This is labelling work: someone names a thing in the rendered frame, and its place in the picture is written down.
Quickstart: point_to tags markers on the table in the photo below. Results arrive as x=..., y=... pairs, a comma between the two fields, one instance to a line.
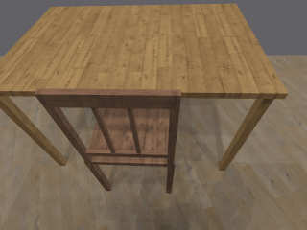
x=207, y=51

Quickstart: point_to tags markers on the chair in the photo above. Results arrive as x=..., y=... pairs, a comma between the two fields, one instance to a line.
x=134, y=127

